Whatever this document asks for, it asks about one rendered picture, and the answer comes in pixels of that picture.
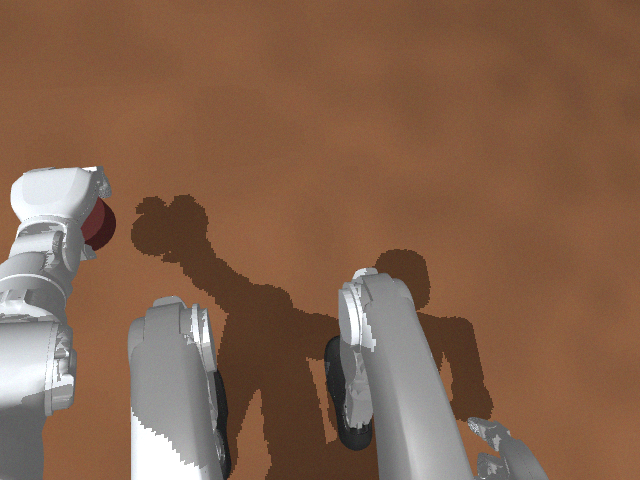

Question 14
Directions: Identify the left robot foot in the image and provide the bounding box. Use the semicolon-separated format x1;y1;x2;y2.
213;369;231;480

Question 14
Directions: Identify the right robot foot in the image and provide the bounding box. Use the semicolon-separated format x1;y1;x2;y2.
324;335;372;451

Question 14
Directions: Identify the left robot arm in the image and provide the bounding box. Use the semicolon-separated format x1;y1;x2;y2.
0;215;83;480

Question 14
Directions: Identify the left robot hand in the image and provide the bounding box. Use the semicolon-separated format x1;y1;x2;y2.
10;166;112;261

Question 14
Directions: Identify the tin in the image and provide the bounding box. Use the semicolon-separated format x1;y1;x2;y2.
80;196;116;251

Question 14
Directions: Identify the right robot hand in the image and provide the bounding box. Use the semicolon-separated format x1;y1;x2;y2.
467;417;549;480

